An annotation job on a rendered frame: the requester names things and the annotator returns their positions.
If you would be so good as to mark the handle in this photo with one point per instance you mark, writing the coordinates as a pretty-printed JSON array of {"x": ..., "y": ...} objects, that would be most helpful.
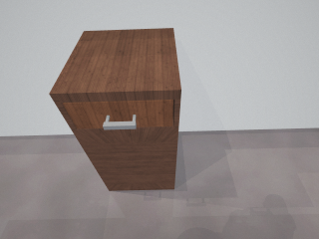
[{"x": 110, "y": 125}]

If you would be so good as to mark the drawer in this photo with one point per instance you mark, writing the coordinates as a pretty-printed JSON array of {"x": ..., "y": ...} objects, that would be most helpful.
[{"x": 149, "y": 113}]

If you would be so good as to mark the cabinet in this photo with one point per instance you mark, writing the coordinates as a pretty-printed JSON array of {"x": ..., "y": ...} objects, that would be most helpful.
[{"x": 118, "y": 66}]

